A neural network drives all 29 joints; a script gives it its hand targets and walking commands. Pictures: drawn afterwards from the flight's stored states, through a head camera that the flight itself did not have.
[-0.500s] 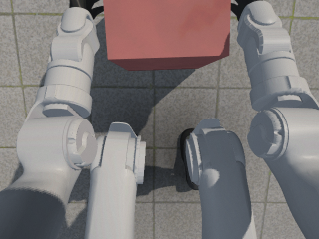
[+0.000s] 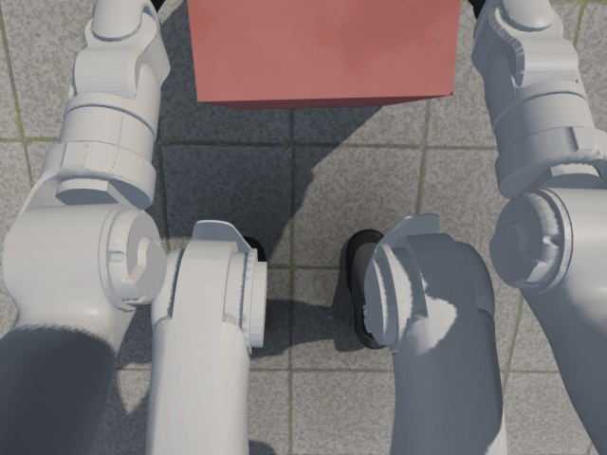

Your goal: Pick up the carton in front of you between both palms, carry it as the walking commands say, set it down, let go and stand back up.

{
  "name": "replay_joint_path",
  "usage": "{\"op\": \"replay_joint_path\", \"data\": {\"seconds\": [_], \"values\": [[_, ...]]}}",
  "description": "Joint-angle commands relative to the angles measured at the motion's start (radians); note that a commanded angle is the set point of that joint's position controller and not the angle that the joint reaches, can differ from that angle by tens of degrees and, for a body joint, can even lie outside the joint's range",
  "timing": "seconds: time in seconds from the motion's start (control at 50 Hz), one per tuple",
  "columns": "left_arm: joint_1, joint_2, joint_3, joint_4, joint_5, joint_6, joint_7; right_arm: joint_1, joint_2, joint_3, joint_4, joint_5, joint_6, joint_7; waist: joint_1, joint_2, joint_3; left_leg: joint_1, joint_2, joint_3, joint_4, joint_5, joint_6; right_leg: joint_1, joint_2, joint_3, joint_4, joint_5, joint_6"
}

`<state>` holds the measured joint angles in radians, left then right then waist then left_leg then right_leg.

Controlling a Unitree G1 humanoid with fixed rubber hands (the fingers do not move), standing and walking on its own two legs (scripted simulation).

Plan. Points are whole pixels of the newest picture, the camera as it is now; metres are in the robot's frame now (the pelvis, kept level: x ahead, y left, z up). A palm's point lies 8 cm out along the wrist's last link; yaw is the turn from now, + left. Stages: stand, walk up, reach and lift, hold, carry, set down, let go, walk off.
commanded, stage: set down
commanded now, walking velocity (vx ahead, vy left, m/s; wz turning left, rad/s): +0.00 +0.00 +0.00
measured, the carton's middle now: (315, 6) +0.54 -0.02 -0.24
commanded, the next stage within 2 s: let go in 1.20 s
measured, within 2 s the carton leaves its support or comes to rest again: neither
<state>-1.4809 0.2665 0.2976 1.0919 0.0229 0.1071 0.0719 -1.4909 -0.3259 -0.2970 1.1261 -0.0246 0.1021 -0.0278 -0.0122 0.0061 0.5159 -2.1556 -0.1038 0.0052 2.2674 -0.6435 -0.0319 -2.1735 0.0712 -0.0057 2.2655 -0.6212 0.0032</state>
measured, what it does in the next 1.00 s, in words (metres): rises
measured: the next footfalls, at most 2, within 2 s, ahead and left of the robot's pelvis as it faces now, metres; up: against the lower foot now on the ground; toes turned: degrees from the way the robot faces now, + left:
none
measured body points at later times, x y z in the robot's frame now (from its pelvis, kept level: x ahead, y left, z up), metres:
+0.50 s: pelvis +0.00 +0.00 +0.06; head +0.35 -0.01 +0.35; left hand +0.57 +0.17 -0.06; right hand +0.57 -0.21 -0.06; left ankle +0.10 +0.11 -0.33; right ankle +0.11 -0.11 -0.33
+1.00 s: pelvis +0.02 +0.00 +0.19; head +0.35 -0.01 +0.50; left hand +0.57 +0.18 +0.09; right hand +0.57 -0.22 +0.09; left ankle +0.10 +0.11 -0.33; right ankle +0.11 -0.11 -0.33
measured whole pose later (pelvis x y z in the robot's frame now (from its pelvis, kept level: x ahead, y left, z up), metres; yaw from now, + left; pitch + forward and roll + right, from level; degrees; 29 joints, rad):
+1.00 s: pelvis +0.02 +0.00 +0.19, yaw +0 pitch +48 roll +1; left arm -1.21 0.28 0.26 0.86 -0.07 0.20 0.08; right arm -1.24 -0.35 -0.25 0.91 0.07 0.20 -0.01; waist -0.01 0.00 -0.03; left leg -1.88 -0.07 -0.02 1.51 -0.46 -0.01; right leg -1.90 0.06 0.02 1.52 -0.45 -0.01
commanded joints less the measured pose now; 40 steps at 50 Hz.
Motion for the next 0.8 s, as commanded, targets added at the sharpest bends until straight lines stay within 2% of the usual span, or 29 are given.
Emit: {"op": "replay_joint_path", "data": {"seconds": [0.0, 0.08, 0.16, 0.3, 0.34, 0.44, 0.56, 0.68, 0.78], "values": [[-0.273, 0.214, -0.079, -0.101, -0.117, -0.057, 0.050, -0.297, -0.233, 0.083, -0.101, 0.120, -0.063, -0.053, -0.002, -0.006, -1.224, 0.449, 0.037, 0.010, -0.135, 0.433, -0.012, 0.525, -0.025, 0.020, -0.136, 0.449, 0.024], [-0.274, 0.185, -0.185, -0.117, -0.235, -0.064, 0.042, -0.280, -0.205, 0.187, -0.095, 0.230, -0.072, -0.044, -0.009, 0.003, -1.340, 0.492, 0.049, 0.002, -0.130, 0.491, 0.000, 0.555, -0.039, 0.019, -0.128, 0.513, 0.013], [-0.235, 0.188, -0.211, -0.125, -0.272, -0.047, 0.043, -0.243, -0.213, 0.209, -0.099, 0.266, -0.054, -0.042, -0.012, -0.003, -1.430, 0.536, 0.050, 0.012, -0.154, 0.470, 0.003, 0.594, -0.045, 0.009, -0.153, 0.487, 0.007], [-0.197, 0.212, -0.151, -0.267, -0.220, 0.007, 0.077, -0.223, -0.240, 0.153, -0.253, 0.220, 0.003, -0.067, -0.009, -0.024, -1.684, 0.621, 0.029, 0.047, -0.266, 0.429, 0.015, 0.734, -0.020, -0.024, -0.267, 0.458, 0.001], [-0.178, 0.203, -0.126, -0.270, -0.195, 0.030, 0.081, -0.205, -0.225, 0.136, -0.258, 0.199, 0.027, -0.070, -0.005, -0.024, -1.637, 0.592, 0.024, 0.050, -0.312, 0.384, 0.018, 0.709, -0.015, -0.025, -0.314, 0.414, 0.000], [-0.121, 0.149, -0.072, -0.192, -0.135, 0.039, 0.060, -0.142, -0.161, 0.101, -0.177, 0.152, 0.037, -0.049, 0.006, -0.024, -1.417, 0.479, 0.028, 0.038, -0.414, 0.309, 0.017, 0.573, -0.019, -0.011, -0.416, 0.330, 0.005], [-0.106, 0.135, -0.047, -0.191, -0.106, 0.031, 0.041, -0.125, -0.157, 0.069, -0.171, 0.115, 0.027, -0.031, 0.000, -0.021, -1.464, 0.514, 0.025, 0.037, -0.518, 0.333, 0.007, 0.611, -0.017, -0.014, -0.517, 0.358, 0.007], [-0.097, 0.149, -0.052, -0.280, -0.109, 0.054, 0.037, -0.107, -0.180, 0.052, -0.265, 0.105, 0.050, -0.022, -0.009, -0.014, -1.639, 0.648, 0.013, 0.046, -0.618, 0.395, 0.000, 0.755, -0.003, -0.025, -0.616, 0.432, 0.011], [-0.061, 0.156, -0.050, -0.345, -0.111, 0.080, 0.031, -0.077, -0.182, 0.052, -0.337, 0.111, 0.078, -0.010, -0.004, -0.021, -1.718, 0.726, 0.007, 0.049, -0.711, 0.449, 0.001, 0.880, 0.005, -0.022, -0.704, 0.505, 0.017]]}}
